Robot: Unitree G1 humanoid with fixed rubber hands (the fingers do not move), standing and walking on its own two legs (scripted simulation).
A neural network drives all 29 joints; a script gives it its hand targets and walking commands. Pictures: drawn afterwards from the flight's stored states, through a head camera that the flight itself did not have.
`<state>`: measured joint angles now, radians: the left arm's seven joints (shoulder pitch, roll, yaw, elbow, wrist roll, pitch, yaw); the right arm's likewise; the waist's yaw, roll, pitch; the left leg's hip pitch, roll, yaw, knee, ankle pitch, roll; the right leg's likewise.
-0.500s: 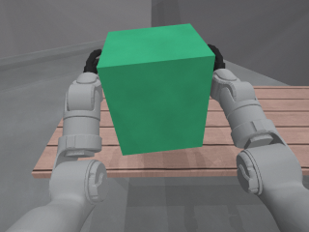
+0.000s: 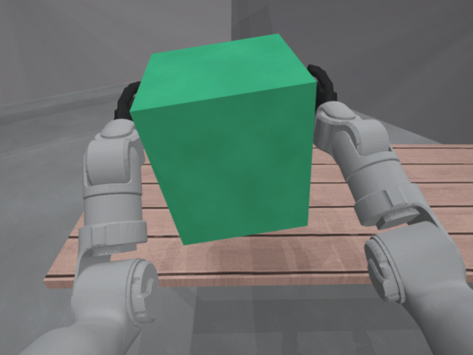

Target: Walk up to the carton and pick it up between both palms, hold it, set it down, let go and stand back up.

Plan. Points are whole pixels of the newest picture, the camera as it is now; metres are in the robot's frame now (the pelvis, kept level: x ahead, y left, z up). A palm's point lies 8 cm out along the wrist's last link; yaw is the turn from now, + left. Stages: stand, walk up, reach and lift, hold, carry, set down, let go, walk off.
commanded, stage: hold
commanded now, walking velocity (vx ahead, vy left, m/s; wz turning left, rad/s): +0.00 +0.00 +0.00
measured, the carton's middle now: (230, 140) +0.38 +0.00 +0.24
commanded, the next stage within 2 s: none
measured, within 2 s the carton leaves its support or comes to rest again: neither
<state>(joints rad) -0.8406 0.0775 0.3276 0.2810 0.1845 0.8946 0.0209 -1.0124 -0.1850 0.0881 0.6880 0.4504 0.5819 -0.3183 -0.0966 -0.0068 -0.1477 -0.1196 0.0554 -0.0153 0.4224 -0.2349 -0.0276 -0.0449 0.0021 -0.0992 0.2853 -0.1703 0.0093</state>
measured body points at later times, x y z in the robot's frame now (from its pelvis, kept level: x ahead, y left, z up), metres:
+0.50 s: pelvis -0.02 +0.00 +0.00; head -0.10 +0.02 +0.44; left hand +0.38 +0.15 +0.31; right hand +0.38 -0.15 +0.31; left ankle +0.00 +0.13 -0.75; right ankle -0.01 -0.12 -0.75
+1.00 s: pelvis -0.01 +0.00 +0.00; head -0.10 +0.03 +0.44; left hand +0.38 +0.16 +0.28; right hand +0.37 -0.15 +0.30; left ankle +0.00 +0.13 -0.75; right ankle -0.01 -0.12 -0.75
